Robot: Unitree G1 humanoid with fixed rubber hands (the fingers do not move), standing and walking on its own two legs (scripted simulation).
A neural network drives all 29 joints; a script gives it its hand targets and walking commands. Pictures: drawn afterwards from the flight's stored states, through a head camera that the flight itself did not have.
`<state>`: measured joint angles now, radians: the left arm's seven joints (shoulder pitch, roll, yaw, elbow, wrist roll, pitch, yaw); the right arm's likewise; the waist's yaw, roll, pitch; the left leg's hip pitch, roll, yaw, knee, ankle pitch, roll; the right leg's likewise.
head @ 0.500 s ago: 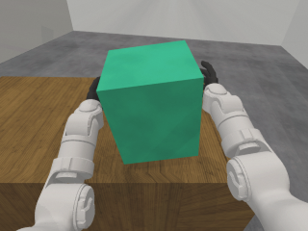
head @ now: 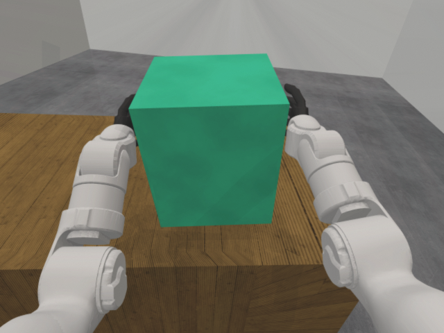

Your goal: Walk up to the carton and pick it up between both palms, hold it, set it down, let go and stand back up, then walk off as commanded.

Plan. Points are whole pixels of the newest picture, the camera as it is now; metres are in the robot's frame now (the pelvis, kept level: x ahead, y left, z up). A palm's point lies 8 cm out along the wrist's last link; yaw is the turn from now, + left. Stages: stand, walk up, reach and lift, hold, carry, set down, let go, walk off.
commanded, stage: reach and lift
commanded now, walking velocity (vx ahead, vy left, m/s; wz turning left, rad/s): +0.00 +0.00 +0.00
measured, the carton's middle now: (213, 140) +0.41 +0.02 +0.22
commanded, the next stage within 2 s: hold in 0.62 s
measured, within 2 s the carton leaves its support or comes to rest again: neither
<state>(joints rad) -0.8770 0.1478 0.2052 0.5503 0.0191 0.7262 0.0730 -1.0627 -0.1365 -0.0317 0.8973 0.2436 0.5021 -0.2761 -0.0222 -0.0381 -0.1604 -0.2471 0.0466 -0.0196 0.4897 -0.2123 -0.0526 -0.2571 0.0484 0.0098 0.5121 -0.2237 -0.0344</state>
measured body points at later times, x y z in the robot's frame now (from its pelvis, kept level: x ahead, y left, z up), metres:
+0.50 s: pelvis +0.00 +0.00 +0.00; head -0.07 +0.01 +0.44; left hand +0.40 +0.17 +0.25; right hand +0.41 -0.14 +0.28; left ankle +0.03 +0.15 -0.74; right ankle +0.03 -0.09 -0.74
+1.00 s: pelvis +0.00 +0.00 +0.00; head -0.07 +0.00 +0.44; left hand +0.40 +0.16 +0.27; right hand +0.41 -0.15 +0.29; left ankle +0.03 +0.15 -0.74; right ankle +0.03 -0.09 -0.74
